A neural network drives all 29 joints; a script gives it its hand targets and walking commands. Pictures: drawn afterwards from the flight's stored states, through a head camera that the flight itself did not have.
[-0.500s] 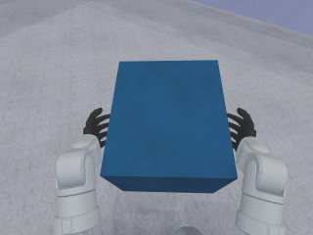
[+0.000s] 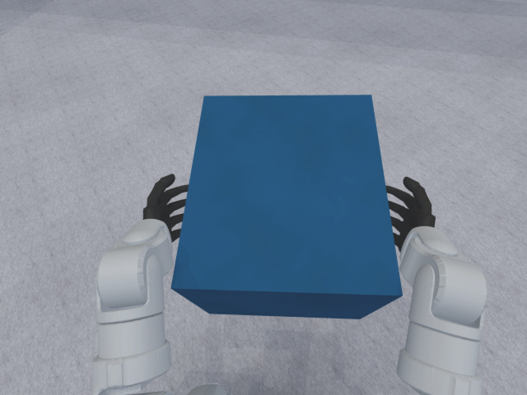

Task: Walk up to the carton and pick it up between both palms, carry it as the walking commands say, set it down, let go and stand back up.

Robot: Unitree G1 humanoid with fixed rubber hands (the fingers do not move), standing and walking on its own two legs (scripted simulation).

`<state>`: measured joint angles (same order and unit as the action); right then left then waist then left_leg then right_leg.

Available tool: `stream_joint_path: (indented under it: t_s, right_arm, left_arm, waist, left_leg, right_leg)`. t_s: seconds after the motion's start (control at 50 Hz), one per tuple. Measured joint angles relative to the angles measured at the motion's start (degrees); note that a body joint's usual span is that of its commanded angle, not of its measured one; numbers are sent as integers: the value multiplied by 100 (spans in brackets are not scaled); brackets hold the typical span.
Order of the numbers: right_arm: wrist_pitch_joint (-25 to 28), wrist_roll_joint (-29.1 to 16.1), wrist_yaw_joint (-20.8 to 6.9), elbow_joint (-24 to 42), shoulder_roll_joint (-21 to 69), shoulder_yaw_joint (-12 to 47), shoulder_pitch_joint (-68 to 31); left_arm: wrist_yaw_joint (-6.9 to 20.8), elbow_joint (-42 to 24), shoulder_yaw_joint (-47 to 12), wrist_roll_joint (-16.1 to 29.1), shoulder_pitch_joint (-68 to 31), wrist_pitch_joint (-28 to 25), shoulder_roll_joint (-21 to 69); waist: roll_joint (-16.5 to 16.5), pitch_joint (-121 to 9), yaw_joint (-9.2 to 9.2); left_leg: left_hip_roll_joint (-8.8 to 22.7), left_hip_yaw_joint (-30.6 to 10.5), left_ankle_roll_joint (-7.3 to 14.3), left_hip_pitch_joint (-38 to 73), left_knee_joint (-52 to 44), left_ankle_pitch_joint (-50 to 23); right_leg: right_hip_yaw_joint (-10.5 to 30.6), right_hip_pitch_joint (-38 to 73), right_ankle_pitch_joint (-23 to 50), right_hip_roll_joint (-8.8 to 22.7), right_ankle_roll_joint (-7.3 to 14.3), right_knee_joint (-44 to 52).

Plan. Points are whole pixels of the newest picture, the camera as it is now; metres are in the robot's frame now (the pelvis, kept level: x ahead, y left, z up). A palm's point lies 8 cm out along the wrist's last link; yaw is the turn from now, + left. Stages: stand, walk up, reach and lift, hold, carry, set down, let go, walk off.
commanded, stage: carry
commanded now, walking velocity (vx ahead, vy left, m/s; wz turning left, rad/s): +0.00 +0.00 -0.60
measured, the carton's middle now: (284, 211) +0.40 -0.01 +0.03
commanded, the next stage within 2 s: none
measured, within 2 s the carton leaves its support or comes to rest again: neither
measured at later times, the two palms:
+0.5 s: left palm (226, 228) +0.33 +0.07 +0.10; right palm out of the picture +0.22 -0.25 +0.13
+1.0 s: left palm (317, 258) +0.29 -0.05 +0.09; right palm out of the picture +0.11 -0.34 +0.11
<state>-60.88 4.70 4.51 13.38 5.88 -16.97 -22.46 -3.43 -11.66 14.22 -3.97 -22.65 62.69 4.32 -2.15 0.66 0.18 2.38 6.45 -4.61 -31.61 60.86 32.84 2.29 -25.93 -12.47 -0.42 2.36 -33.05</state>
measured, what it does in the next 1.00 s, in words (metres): steps on the spot, turning right: left foot, then right foot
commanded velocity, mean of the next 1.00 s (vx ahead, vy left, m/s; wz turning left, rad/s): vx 0.00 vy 0.00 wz -0.60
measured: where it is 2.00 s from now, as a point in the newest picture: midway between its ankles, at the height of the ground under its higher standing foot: outside the picture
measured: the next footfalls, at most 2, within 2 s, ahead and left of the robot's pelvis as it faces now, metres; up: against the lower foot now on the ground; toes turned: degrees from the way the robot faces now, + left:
left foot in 0.20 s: +0.02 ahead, +0.13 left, +0.00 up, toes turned +2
right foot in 0.60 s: -0.06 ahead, -0.16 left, +0.00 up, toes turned -26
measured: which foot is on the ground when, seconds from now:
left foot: up 0.00-0.18, down 0.20-0.60, up 0.62-1.00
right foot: down 0.00-0.20, up 0.22-0.58, down 0.60-1.00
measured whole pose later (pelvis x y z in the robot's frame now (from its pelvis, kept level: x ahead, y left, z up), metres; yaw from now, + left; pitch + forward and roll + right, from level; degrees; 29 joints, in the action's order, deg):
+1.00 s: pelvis -0.08 -0.03 +0.00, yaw -30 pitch +6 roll +2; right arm -61.5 4.7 5.2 12.7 5.8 -17.3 -23.4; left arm -3.8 -9.8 13.5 -4.0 -23.5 62.7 3.6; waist -4.3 -0.7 0.2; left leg -1.1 7.2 -5.4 -23.9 39.7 27.0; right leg 4.6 -25.7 -11.3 -1.0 1.8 -31.7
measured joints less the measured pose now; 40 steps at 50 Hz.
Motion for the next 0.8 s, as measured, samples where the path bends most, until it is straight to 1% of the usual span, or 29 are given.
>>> stream_joint_path:
  t_s: [0.08, 0.14, 0.18, 0.2, 0.22, 0.24, 0.26, 0.28, 0.32, 0.36, 0.4, 0.44, 0.54, 0.56, 0.58, 0.6, 0.62, 0.64, 0.66, 0.7, 0.74, 0.8]
  right_arm:
    - [-1, 0, 4, 1, -1, 2, 1]
    - [-6, 0, 5, 2, -2, 2, 1]
    - [-28, 0, 6, 3, -3, -1, 1]
    - [-46, 0, 9, 3, -3, 3, -15]
    - [-47, -1, 15, -3, -1, 18, -28]
    - [-60, -2, 35, -31, 8, 61, -25]
    - [-98, -1, 56, -57, 16, 86, -24]
    - [-132, 0, 68, -60, 16, 89, -25]
    - [-142, 0, 73, -59, 18, 84, -25]
    - [-136, 0, 70, -58, 20, 67, -26]
    - [-125, 0, 62, -58, 21, 49, -37]
    - [-115, 0, 52, -58, 23, 36, -37]
    - [-115, 0, 50, -58, 24, 34, -36]
    - [-116, 0, 50, -58, 24, 35, -36]
    - [-116, 0, 50, -58, 25, 34, -36]
    - [-116, 1, 50, -59, 25, 22, -39]
    - [-113, 1, 51, -68, 10, -7, -76]
    - [-117, 1, 53, -78, -1, -37, -78]
    - [-141, 1, 58, -81, 0, -62, -77]
    - [-159, 0, 67, -77, -2, -58, -80]
    - [-129, 0, 70, -74, -4, -48, -82]
    - [-63, 0, 70, -73, -5, -36, -82]
  left_arm:
    - [0, 0, 0, 0, 1, 0, 1]
    - [0, 0, 0, 0, 1, 2, 2]
    - [0, 0, 0, 0, 1, 21, 2]
    - [0, -4, 0, 0, -6, 33, -9]
    - [0, -2, 1, 0, -8, 31, -28]
    - [0, 1, 1, 0, 16, 51, -73]
    - [0, 2, 0, 0, 33, 100, -103]
    - [0, 0, 0, 0, 33, 136, -107]
    - [0, -3, -5, 0, 30, 146, -109]
    - [0, -5, -22, 1, 23, 149, -112]
    - [-5, -6, -29, 0, -2, 150, -113]
    - [-20, -7, -39, 0, -12, 151, -114]
    - [-50, -7, -46, 1, -12, 152, -115]
    - [-50, -8, -46, 1, -12, 152, -115]
    - [-50, -8, -47, 1, -12, 153, -116]
    - [-50, -1, -47, 1, -40, 154, -117]
    - [-49, 49, -49, 1, -74, 128, -104]
    - [-49, 125, -65, 2, -82, 106, -91]
    - [-49, 173, -69, 1, -82, 103, -78]
    - [-37, 185, -69, 1, -85, 102, -75]
    - [-36, 184, -68, 0, -86, 72, -73]
    - [-34, 184, -68, 0, -85, 7, -72]
  waist:
    - [-111, -70, -2]
    - [-219, -122, -6]
    - [-227, -199, -11]
    - [-160, -289, -15]
    - [-98, -311, -8]
    - [-87, -288, 11]
    - [-81, -288, 15]
    - [-73, -291, 14]
    - [-69, -298, 17]
    - [-57, -307, 20]
    - [-45, -313, 22]
    - [-14, -315, 24]
    - [96, -321, 26]
    - [115, -327, 27]
    - [126, -339, 29]
    - [104, -363, 32]
    - [194, -333, 28]
    - [249, -270, 27]
    - [262, -178, 28]
    - [236, -39, 24]
    - [186, 20, 17]
    - [83, 25, 14]
  left_leg:
    - [-262, -4, 0, 156, -704, -158]
    - [-401, -11, 0, 492, -1528, -389]
    - [-377, 4, 1, 973, -2495, -665]
    - [-261, 1, 41, 1230, -2989, -815]
    - [-135, 75, 161, 1220, -3099, -1498]
    - [-55, 164, 324, 1202, -2972, -1726]
    - [32, 243, 451, 1221, -2905, -1715]
    - [132, 301, 520, 1262, -2900, -1644]
    - [357, 408, 533, 1332, -2906, -1525]
    - [585, 520, 482, 1365, -2907, -1491]
    - [795, 656, 420, 1369, -2892, -1491]
    - [998, 805, 349, 1369, -2845, -1473]
    - [1417, 1185, 114, 1359, -2509, -1295]
    - [1483, 1252, 54, 1348, -2395, -1239]
    - [1543, 1311, -12, 1325, -2244, -1166]
    - [1579, 1332, -64, 1249, -2005, -1074]
    - [1617, 1163, -78, 1079, -1613, -918]
    - [1500, 889, -80, 876, -1130, -538]
    - [1294, 624, -81, 683, -624, -226]
    - [862, 296, -82, 350, 107, -48]
    - [551, 175, -82, 160, 280, -40]
    - [214, 111, -82, 61, 179, -39]
  right_leg:
    - [179, -49, 194, 0, 0, 167]
    - [312, -113, 297, -7, -24, 210]
    - [365, -168, 333, -73, -90, 195]
    - [358, -268, 271, -175, -102, 73]
    - [325, -450, -206, -263, -104, -351]
    - [231, -658, -718, -271, -104, -1018]
    - [151, -883, -995, -269, -104, -1764]
    - [103, -1077, -1054, -267, -104, -2469]
    - [88, -1308, -1066, -231, -104, -3467]
    - [95, -1332, -1075, -155, -104, -3748]
    - [82, -1272, -1079, -85, -104, -3659]
    - [-10, -1114, -1082, -35, -105, -3266]
    - [-414, -401, -1084, 14, -105, -1775]
    - [-488, -217, -1041, 15, -105, -1409]
    - [-547, 4, -814, 17, -105, -938]
    - [-547, 252, -487, 32, -104, -417]
    - [-558, 244, -498, -12, -107, -381]
    - [-529, 149, -590, -31, -107, -533]
    - [-480, 116, -603, -29, -106, -584]
    - [-371, 120, -520, -12, -95, -458]
    - [-288, 146, -362, -13, -70, -247]
    - [-188, 164, -208, -14, -29, -67]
